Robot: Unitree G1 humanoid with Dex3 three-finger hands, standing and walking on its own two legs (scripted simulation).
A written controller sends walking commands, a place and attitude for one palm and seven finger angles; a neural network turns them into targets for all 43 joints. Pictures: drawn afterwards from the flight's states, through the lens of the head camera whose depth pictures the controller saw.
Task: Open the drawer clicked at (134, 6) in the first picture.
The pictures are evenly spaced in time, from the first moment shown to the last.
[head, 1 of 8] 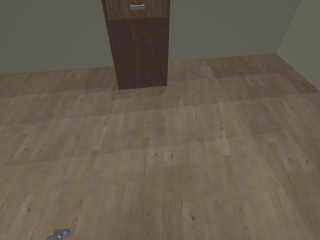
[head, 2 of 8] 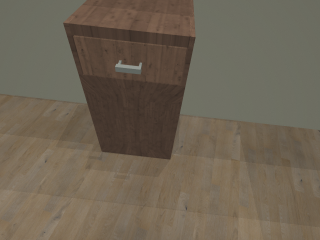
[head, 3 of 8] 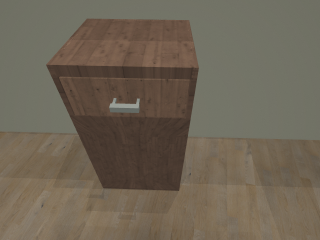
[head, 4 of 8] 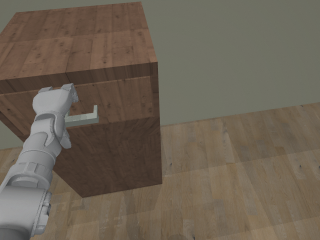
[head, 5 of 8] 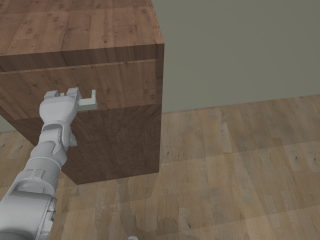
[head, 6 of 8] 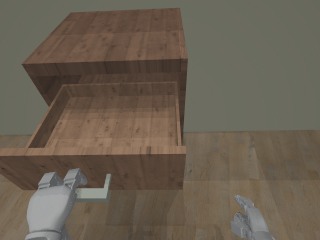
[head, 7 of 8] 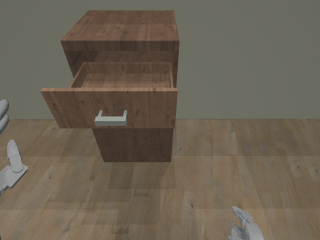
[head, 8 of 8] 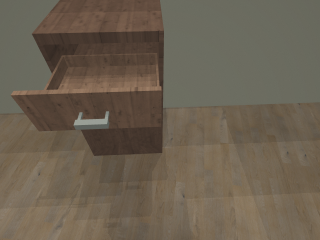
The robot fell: no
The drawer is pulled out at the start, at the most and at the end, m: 0.00 0.30 0.29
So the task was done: yes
